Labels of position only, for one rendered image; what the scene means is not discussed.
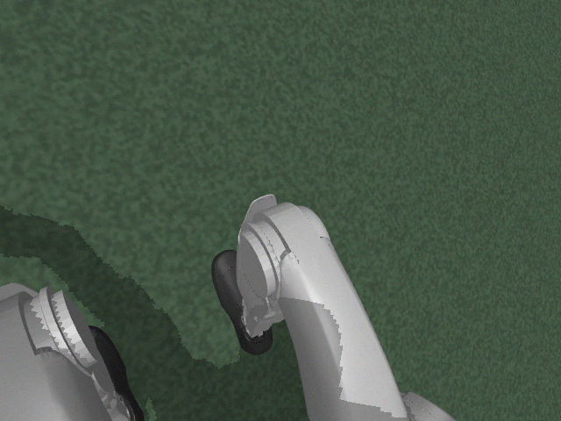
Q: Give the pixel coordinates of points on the right robot hand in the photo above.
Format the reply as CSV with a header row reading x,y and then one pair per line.
x,y
422,409

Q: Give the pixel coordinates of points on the right robot foot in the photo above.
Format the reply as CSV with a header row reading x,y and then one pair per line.
x,y
223,271

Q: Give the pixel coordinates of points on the left robot foot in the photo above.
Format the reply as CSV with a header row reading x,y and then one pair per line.
x,y
117,371

